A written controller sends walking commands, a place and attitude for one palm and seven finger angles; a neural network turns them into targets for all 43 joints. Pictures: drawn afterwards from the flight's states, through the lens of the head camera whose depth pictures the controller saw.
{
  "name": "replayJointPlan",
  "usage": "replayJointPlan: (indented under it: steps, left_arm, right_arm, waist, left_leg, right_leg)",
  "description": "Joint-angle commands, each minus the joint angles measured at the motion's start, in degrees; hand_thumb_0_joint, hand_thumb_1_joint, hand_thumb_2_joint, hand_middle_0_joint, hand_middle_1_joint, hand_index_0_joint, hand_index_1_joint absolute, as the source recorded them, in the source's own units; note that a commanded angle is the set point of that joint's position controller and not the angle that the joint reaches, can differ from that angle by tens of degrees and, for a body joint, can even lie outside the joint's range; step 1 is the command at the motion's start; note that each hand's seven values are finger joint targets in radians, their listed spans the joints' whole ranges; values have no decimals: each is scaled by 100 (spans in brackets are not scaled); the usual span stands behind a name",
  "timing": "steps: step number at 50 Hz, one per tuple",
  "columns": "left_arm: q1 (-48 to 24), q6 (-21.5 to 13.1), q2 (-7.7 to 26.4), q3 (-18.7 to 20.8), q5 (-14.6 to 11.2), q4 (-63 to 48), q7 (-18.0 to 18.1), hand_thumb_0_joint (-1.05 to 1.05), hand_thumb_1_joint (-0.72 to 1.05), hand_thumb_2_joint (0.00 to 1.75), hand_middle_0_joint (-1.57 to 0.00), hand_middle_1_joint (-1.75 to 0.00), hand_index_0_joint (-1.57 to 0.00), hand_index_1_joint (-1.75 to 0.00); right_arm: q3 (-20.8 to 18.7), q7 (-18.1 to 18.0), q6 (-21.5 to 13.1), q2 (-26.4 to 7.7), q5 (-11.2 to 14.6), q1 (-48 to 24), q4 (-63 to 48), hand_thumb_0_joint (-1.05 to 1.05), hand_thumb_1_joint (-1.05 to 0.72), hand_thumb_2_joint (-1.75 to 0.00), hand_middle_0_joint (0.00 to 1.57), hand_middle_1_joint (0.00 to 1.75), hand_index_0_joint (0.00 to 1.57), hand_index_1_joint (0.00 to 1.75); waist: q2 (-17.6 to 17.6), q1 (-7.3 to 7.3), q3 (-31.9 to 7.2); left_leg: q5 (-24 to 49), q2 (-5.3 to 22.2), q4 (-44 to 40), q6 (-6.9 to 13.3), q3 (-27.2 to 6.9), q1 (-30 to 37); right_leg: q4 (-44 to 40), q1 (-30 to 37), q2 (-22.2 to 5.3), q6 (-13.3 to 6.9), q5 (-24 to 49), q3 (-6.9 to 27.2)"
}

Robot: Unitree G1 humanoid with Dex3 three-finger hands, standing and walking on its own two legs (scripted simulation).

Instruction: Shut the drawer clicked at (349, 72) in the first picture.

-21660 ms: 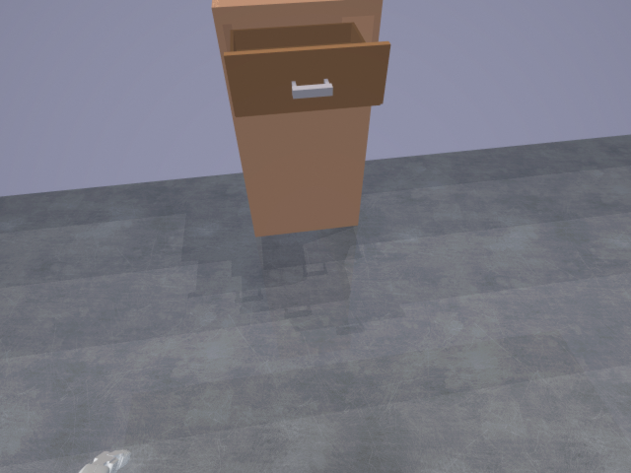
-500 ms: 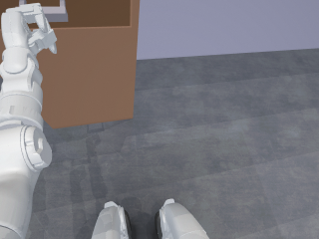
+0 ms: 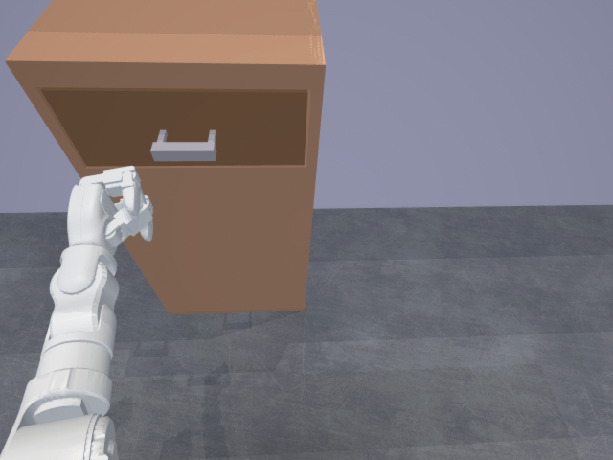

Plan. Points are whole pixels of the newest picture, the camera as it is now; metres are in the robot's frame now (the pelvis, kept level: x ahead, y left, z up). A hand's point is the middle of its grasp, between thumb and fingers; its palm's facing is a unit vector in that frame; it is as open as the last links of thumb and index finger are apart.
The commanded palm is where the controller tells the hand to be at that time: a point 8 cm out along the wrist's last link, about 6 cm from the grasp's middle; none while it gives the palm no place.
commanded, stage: draw the hand back to the body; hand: left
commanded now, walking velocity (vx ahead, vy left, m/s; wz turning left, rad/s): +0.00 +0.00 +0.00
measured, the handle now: (186, 143) +0.60 +0.19 +0.04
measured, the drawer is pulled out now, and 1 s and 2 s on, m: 0.00 0.00 0.00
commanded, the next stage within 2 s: step back with the hand held close in 1.02 s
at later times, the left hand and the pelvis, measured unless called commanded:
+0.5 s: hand (57, 316) +0.25 +0.22 +0.15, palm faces +0.30 -0.92 -0.24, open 3.2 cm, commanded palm +0.19 +0.27 +0.17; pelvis -0.03 +0.00 +0.04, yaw +1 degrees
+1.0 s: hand out of the picture +0.14 +0.25 +0.20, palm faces +0.43 -0.82 -0.38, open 3.2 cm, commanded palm +0.09 +0.29 +0.21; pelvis -0.03 +0.00 +0.04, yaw +2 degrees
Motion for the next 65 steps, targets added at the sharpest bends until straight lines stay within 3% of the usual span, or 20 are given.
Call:
replayJointPlan:
  steps: [1,3,5,7,8,9,11,13,15,20,32,34,37,38,42,47,57,58,60,65]
  left_arm:
    - [-1345,-244,947,-105,-197,-1459,-229,0,90,90,-140,-160,-140,-160]
    - [-1038,-95,892,-146,-331,-1805,-401,0,90,90,-140,-160,-140,-160]
    - [-842,101,989,-29,-500,-2088,-527,0,90,90,-140,-160,-140,-160]
    - [-762,223,948,-82,-588,-2310,-584,0,90,90,-140,-160,-140,-160]
    - [-791,275,1294,-316,156,-2982,65,0,90,90,-140,-160,-140,-160]
    - [-600,398,991,-429,213,-3119,429,0,90,90,-140,-160,-140,-160]
    - [-138,570,783,-610,302,-3432,754,0,90,90,-140,-160,-140,-160]
    - [4,681,1073,-366,411,-3613,1009,0,90,90,-140,-160,-140,-160]
    - [167,727,1051,-356,464,-3956,1171,0,90,90,-140,-160,-140,-160]
    - [950,810,846,-445,532,-4674,1325,0,90,90,-140,-160,-140,-160]
    - [3679,722,944,120,530,-6416,1389,0,90,90,-140,-160,-140,-160]
    - [3926,660,888,145,545,-6808,1400,0,90,90,-140,-160,-140,-160]
    - [4603,625,956,347,553,-7100,1422,0,90,90,-140,-160,-140,-160]
    - [4626,578,931,318,561,-7355,1421,0,90,90,-140,-160,-140,-160]
    - [5491,533,951,530,568,-7667,1445,0,90,90,-140,-160,-140,-160]
    - [5027,580,672,254,639,-7206,1466,0,90,90,-140,-160,-140,-160]
    - [5083,559,909,473,673,-7637,1556,0,90,90,-140,-160,-140,-160]
    - [4684,368,1535,1131,695,-8069,1551,0,90,90,-140,-160,-140,-160]
    - [5342,372,997,718,700,-7455,1455,0,90,90,-140,-160,-140,-160]
    - [5867,289,922,728,653,-7353,1414,0,90,90,-140,-160,-140,-160]
  right_arm:
    - [-298,-146,-273,-875,66,104,-502,0,-90,-90,20,30,20,30]
    - [-267,-186,-319,-853,120,-139,-633,0,-90,-90,20,30,20,30]
    - [-250,-248,-364,-861,152,-338,-731,0,-90,-90,20,30,20,30]
    - [-203,-307,-429,-831,190,-560,-824,0,-90,-90,20,30,20,30]
    - [-193,-372,-336,-714,166,-1155,-902,0,-90,-90,20,30,20,30]
    - [-185,-439,-328,-680,136,-1179,-902,0,-90,-90,20,30,20,30]
    - [-148,-504,-382,-672,128,-1349,-924,0,-90,-90,20,30,20,30]
    - [-92,-580,-362,-663,126,-1479,-878,0,-90,-90,20,30,20,30]
    - [-46,-629,-393,-617,112,-1637,-891,0,-90,-90,20,30,20,30]
    - [47,-669,-521,-528,60,-1856,-854,0,-90,-90,20,30,20,30]
    - [-4,-598,-806,-464,-110,-2101,-800,0,-90,-90,20,30,20,30]
    - [-15,-595,-860,-431,-117,-2082,-801,0,-90,-90,20,30,20,30]
    - [-61,-582,-974,-451,-144,-2071,-787,0,-90,-90,20,30,20,30]
    - [-58,-582,-1007,-437,-134,-2055,-789,0,-90,-90,20,30,20,30]
    - [-108,-589,-1131,-447,-130,-2016,-810,0,-90,-90,20,30,20,30]
    - [-134,-634,-1145,-489,-144,-1895,-656,0,-90,-90,20,30,20,30]
    - [-74,-654,-1281,-440,-210,-1927,-669,0,-90,-90,20,30,20,30]
    - [-103,-626,-1082,-576,-185,-1938,-874,0,-90,-90,20,30,20,30]
    - [-118,-591,-864,-496,-218,-1903,-809,0,-90,-90,20,30,20,30]
    - [-239,-567,-592,-485,-177,-1780,-949,0,-90,-90,20,30,20,30]
  waist:
    - [294,17,-1450]
    - [377,142,-1608]
    - [-1,213,-1596]
    - [-105,227,-1291]
    - [28,471,-1137]
    - [25,364,-1018]
    - [66,424,-809]
    - [-114,459,-625]
    - [-196,491,-530]
    - [236,577,-195]
    - [-51,812,368]
    - [141,801,448]
    - [37,850,602]
    - [246,823,565]
    - [35,896,640]
    - [-185,740,1166]
    - [251,929,448]
    - [152,642,1010]
    - [17,620,1070]
    - [-93,586,338]
  left_leg:
    - [2979,-124,-394,60,-265,2113]
    - [3130,-176,-466,80,-239,2318]
    - [3120,-196,-521,99,-229,2323]
    - [2737,-209,-650,103,-243,2258]
    - [2450,-216,-1000,29,-153,2549]
    - [2216,-175,-1197,11,-189,2682]
    - [1955,-135,-1425,6,-243,2789]
    - [1773,-153,-1656,29,-246,2860]
    - [1652,-148,-1885,28,-257,2988]
    - [1630,-126,-2354,-12,-311,3472]
    - [1687,-92,-2804,-20,-287,3698]
    - [1665,-94,-2818,-29,-292,3713]
    - [1668,-108,-2789,-31,-278,3688]
    - [1678,-118,-2777,-34,-266,3719]
    - [1797,-83,-2727,-52,-301,3664]
    - [1419,-95,-2801,-21,-328,3608]
    - [2183,-116,-2707,-67,-368,3796]
    - [1934,-23,-2561,94,-469,3327]
    - [2120,-6,-2505,85,-487,3221]
    - [3028,106,-2485,58,-422,3350]
  right_leg:
    - [-442,530,-4,95,3228,108]
    - [-492,832,-73,89,3530,149]
    - [-556,1085,-112,133,3872,161]
    - [-635,1089,-107,115,3523,135]
    - [-1044,1069,-290,106,3214,445]
    - [-1157,1151,-289,80,2785,365]
    - [-1319,1269,-303,48,2327,331]
    - [-1596,1434,-301,62,2180,366]
    - [-1773,1652,-324,59,2009,366]
    - [-2202,1949,-313,12,1798,334]
    - [-2790,2470,-309,18,1602,321]
    - [-2788,2471,-337,13,1572,321]
    - [-2932,2392,-312,25,1525,324]
    - [-2914,2401,-346,26,1557,340]
    - [-2890,2401,-286,22,1648,313]
    - [-2978,2052,-294,53,1269,305]
    - [-2713,2617,-327,-1,2033,307]
    - [-2930,1980,-594,40,2134,758]
    - [-2907,1910,-704,46,2220,697]
    - [-2528,2189,-669,164,2854,449]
